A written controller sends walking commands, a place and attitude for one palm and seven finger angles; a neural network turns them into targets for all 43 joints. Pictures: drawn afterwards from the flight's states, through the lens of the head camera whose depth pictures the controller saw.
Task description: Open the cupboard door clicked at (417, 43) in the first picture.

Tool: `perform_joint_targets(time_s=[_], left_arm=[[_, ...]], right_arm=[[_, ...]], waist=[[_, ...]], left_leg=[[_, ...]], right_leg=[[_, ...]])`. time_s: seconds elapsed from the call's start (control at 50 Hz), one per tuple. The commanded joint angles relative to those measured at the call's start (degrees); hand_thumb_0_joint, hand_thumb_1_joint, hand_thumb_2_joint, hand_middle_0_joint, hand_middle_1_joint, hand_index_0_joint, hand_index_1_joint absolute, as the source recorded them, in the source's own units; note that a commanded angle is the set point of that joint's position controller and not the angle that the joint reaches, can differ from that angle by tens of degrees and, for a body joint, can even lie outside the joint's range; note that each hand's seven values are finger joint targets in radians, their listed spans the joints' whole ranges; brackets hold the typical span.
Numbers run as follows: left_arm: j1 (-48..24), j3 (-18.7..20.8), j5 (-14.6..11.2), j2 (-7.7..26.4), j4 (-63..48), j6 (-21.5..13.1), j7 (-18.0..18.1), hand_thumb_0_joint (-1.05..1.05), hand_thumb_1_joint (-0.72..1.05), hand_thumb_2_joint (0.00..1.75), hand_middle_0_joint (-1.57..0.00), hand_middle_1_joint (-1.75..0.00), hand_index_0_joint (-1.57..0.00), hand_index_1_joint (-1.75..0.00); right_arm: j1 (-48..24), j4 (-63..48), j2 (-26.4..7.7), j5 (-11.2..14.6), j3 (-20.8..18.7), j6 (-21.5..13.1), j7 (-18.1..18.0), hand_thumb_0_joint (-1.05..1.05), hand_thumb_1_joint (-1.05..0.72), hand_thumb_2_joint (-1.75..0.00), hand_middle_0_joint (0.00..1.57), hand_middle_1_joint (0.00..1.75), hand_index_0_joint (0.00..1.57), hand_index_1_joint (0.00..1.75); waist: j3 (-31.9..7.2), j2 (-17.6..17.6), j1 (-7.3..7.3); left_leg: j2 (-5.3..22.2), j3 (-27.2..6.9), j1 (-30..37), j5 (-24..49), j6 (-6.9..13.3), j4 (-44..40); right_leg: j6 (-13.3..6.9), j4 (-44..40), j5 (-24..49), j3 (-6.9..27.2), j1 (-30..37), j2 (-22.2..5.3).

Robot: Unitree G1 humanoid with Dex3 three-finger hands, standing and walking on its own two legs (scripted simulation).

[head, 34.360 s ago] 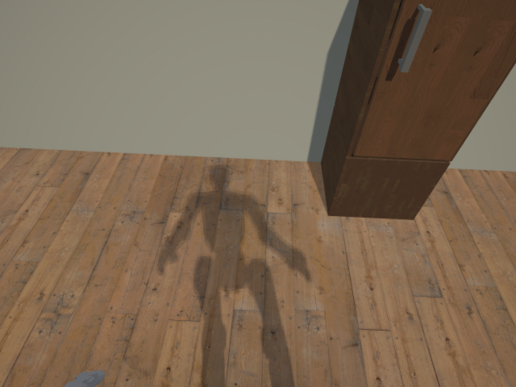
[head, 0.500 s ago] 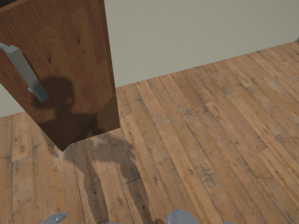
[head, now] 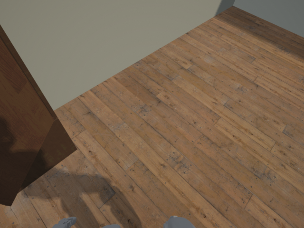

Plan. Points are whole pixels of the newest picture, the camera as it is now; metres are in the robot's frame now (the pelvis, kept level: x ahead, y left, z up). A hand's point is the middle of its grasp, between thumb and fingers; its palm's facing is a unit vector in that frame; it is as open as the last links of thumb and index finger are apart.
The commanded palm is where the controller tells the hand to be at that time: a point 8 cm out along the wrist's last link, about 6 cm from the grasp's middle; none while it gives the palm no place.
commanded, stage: walk to a spot facing it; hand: left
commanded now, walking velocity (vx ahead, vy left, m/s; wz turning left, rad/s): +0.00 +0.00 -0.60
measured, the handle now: out of the picture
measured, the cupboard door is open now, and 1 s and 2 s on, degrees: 38 38 38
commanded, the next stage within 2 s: turn to face it in 1.70 s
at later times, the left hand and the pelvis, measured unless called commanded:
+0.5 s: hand (99, 220) +0.15 +0.15 -0.16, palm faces -0.27 -0.93 -0.24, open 7.4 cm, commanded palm none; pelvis +0.04 -0.03 +0.01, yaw -18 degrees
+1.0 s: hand (165, 147) +0.39 -0.04 -0.16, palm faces -0.64 -0.74 -0.22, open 7.4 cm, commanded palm none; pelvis +0.15 -0.11 -0.01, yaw -37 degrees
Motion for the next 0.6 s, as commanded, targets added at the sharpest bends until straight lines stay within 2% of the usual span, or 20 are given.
perform_joint_targets(time_s=[0.0,0.02,0.04,0.08,0.12,0.16,0.18,0.2,0.22,0.24,0.26,0.28,0.32,0.4,0.46,0.5,0.52,0.54,0.56,0.58], left_arm=[[-1.96,1.70,0.67,4.11,-5.84,-1.29,-1.38,0.00,0.90,0.90,-0.20,-0.30,-0.20,-0.30],[-1.52,1.36,0.55,3.28,-5.75,-1.36,-1.55,0.00,0.90,0.90,-0.20,-0.30,-0.20,-0.30],[-2.24,1.00,0.43,2.87,-5.75,-1.42,-1.55,0.00,0.90,0.90,-0.20,-0.30,-0.20,-0.30],[-3.06,0.66,0.24,2.22,-6.09,-1.86,-1.51,0.00,0.90,0.90,-0.20,-0.30,-0.20,-0.30],[-1.95,0.61,0.23,2.43,-5.95,-2.26,-1.36,0.00,0.90,0.90,-0.20,-0.30,-0.20,-0.30],[1.17,0.90,0.19,3.20,-5.03,-2.64,-1.22,0.00,0.90,0.90,-0.20,-0.30,-0.20,-0.30],[4.66,1.52,0.36,5.41,-3.86,-3.00,-0.89,0.00,0.90,0.90,-0.20,-0.30,-0.20,-0.30],[8.09,2.76,1.06,11.62,-2.63,-3.63,-0.01,0.00,0.90,0.90,-0.20,-0.30,-0.20,-0.30],[11.19,3.72,0.49,15.71,-1.39,-3.73,0.92,0.00,0.90,0.90,-0.20,-0.30,-0.20,-0.30],[11.75,3.63,0.18,15.45,-1.16,-3.53,1.47,0.00,0.90,0.90,-0.20,-0.30,-0.20,-0.30],[8.73,3.43,0.29,12.57,-1.69,-3.39,1.81,0.00,0.90,0.90,-0.20,-0.30,-0.20,-0.30],[6.28,3.06,0.39,10.96,-2.05,-3.45,2.10,0.00,0.90,0.90,-0.20,-0.30,-0.20,-0.30],[3.95,2.54,0.36,9.44,-2.63,-3.63,2.39,0.00,0.90,0.90,-0.20,-0.30,-0.20,-0.30],[4.65,2.86,0.59,10.57,-2.56,-3.68,2.12,0.00,0.90,0.90,-0.20,-0.30,-0.20,-0.30],[4.22,3.15,0.74,10.71,-2.42,-3.45,1.79,0.00,0.90,0.90,-0.20,-0.30,-0.20,-0.30],[1.20,2.99,0.46,9.99,-2.82,-3.33,1.12,0.00,0.90,0.90,-0.20,-0.30,-0.20,-0.30],[0.78,2.39,0.41,7.22,-3.50,-3.25,0.71,0.00,0.90,0.90,-0.20,-0.30,-0.20,-0.30],[1.28,1.41,-0.23,2.99,-4.77,-3.16,0.02,0.00,0.90,0.90,-0.20,-0.30,-0.20,-0.30],[-1.94,1.50,0.17,3.73,-6.87,-3.35,-0.33,0.00,0.90,0.90,-0.20,-0.30,-0.20,-0.30],[-4.68,2.02,0.66,5.01,-7.81,-3.69,-1.06,0.00,0.90,0.90,-0.20,-0.30,-0.20,-0.30]], right_arm=[[0.91,-3.55,-11.68,-0.50,-2.67,-1.06,-1.32,0.00,-0.90,-0.90,0.20,0.30,0.20,0.30],[0.71,-3.43,-11.27,-0.37,-2.62,-0.99,-1.47,0.00,-0.90,-0.90,0.20,0.30,0.20,0.30],[2.65,-2.85,-10.97,-0.48,-2.80,-0.93,-1.47,0.00,-0.90,-0.90,0.20,0.30,0.20,0.30],[5.55,-1.70,-11.57,-0.36,-3.23,-0.83,-1.29,0.00,-0.90,-0.90,0.20,0.30,0.20,0.30],[5.65,-1.57,-12.45,-0.21,-3.73,-0.54,-0.90,0.00,-0.90,-0.90,0.20,0.30,0.20,0.30],[4.56,-1.82,-12.61,0.16,-4.02,-0.22,-0.58,0.00,-0.90,-0.90,0.20,0.30,0.20,0.30],[3.43,-2.24,-12.09,0.64,-4.15,-0.09,-0.36,0.00,-0.90,-0.90,0.20,0.30,0.20,0.30],[2.11,-4.01,-8.04,1.42,-3.55,0.11,-0.13,0.00,-0.90,-0.90,0.20,0.30,0.20,0.30],[-2.59,-6.83,-5.85,1.42,-2.57,0.55,-0.12,0.00,-0.90,-0.90,0.20,0.30,0.20,0.30],[-2.37,-6.25,-6.59,1.57,-2.40,1.07,-0.47,0.00,-0.90,-0.90,0.20,0.30,0.20,0.30],[-4.52,-6.10,-5.69,1.48,-2.47,0.95,-0.35,0.00,-0.90,-0.90,0.20,0.30,0.20,0.30],[-4.42,-5.18,-6.30,1.38,-2.69,1.04,-0.53,0.00,-0.90,-0.90,0.20,0.30,0.20,0.30],[-3.95,-4.26,-5.83,1.42,-2.79,1.20,-0.23,0.00,-0.90,-0.90,0.20,0.30,0.20,0.30],[-4.73,-3.93,-4.52,1.62,-2.52,1.24,-0.01,0.00,-0.90,-0.90,0.20,0.30,0.20,0.30],[-3.12,-4.24,-4.69,1.56,-2.46,0.47,0.01,0.00,-0.90,-0.90,0.20,0.30,0.20,0.30],[1.61,-2.72,-5.73,1.24,-2.61,-0.33,-0.08,0.00,-0.90,-0.90,0.20,0.30,0.20,0.30],[4.89,-1.53,-8.31,0.95,-3.08,-0.85,-0.40,0.00,-0.90,-0.90,0.20,0.30,0.20,0.30],[9.73,-0.63,-14.70,-0.33,-4.39,-1.55,-0.75,0.00,-0.90,-0.90,0.20,0.30,0.20,0.30],[13.07,-0.37,-17.33,-0.65,-4.68,-1.65,-1.13,0.00,-0.90,-0.90,0.20,0.30,0.20,0.30],[10.60,-1.61,-16.58,-0.57,-4.39,-1.65,-1.19,0.00,-0.90,-0.90,0.20,0.30,0.20,0.30]], waist=[[-3.79,14.51,1.05],[-4.68,15.61,1.12],[-6.22,15.58,0.10],[-8.33,15.13,-1.26],[-8.89,15.10,-1.22],[-10.09,14.21,0.46],[-10.32,10.19,2.34],[-11.32,-8.00,4.02],[-9.60,-15.53,6.54],[-9.51,-12.75,6.35],[-6.23,-10.12,5.22],[-6.99,-11.86,3.64],[-8.48,-8.80,2.36],[-9.27,-5.11,2.35],[-9.75,-6.92,1.70],[-8.17,-6.00,-1.32],[-7.80,1.43,-2.84],[-8.53,21.08,-5.01],[-7.67,22.29,-6.02],[-2.36,13.99,-4.86]], left_leg=[[14.57,-9.84,5.80,15.50,6.86,-17.67],[13.51,-5.93,8.21,21.12,6.24,-15.71],[12.87,-4.24,10.66,26.67,6.10,-13.86],[13.68,-2.09,13.25,30.50,6.13,-11.53],[14.74,-0.79,13.92,29.55,5.71,-9.54],[13.90,1.42,11.59,26.61,3.25,-4.80],[12.28,3.09,5.87,20.91,0.59,1.04],[5.13,7.93,-6.85,3.26,-3.01,12.85],[-0.01,3.78,-15.19,-20.41,-4.05,23.63],[1.35,-2.77,-16.83,-19.15,-3.26,29.38],[1.83,-4.10,-19.73,-15.02,-3.31,30.44],[1.96,-4.54,-19.49,-12.38,-3.88,30.56],[0.96,-4.06,-14.38,-9.42,-4.31,27.05],[-2.02,-2.25,-9.12,-6.72,-4.49,15.85],[-3.18,-1.96,-3.50,-5.68,-3.93,6.82],[-4.09,-0.51,8.45,0.75,-3.50,-3.68],[0.01,-4.81,17.60,-2.35,-2.29,-10.86],[15.20,-24.15,24.51,-16.18,2.84,-20.00],[25.59,-36.22,21.20,-21.41,7.98,-25.96],[26.34,-34.28,14.33,-21.29,10.49,-27.64]], right_leg=[[1.24,10.71,1.60,-4.09,-5.87,-4.03],[1.54,7.71,1.77,-5.79,-5.15,-3.92],[1.48,3.93,1.40,-6.84,-3.72,-3.58],[0.97,-3.36,1.54,-8.66,-0.24,-2.83],[0.32,-9.91,2.14,-10.16,2.87,-2.14],[-0.58,-20.58,10.57,-10.68,10.17,-1.52],[-1.92,-27.57,19.63,-7.63,17.92,-3.42],[-6.37,-33.09,34.54,10.54,26.88,-16.36],[-12.84,-33.14,50.83,20.78,26.52,-25.37],[-15.82,-32.65,44.52,19.37,25.38,-25.06],[-15.04,-32.44,41.95,17.37,23.94,-20.98],[-13.92,-30.67,45.47,15.81,24.14,-18.12],[-12.60,-28.85,49.77,11.25,21.94,-15.51],[-12.58,-28.70,46.33,12.77,20.14,-14.20],[-11.72,-29.62,32.12,15.86,17.81,-13.55],[-9.01,-29.06,14.33,15.07,7.38,-10.75],[-6.61,-24.58,2.83,12.64,-2.32,-6.55],[-3.06,-8.25,-7.37,3.23,-13.61,2.55],[-1.55,5.05,-9.66,-1.46,-16.70,0.97],[-1.56,10.58,-5.52,0.31,-17.02,-3.83]])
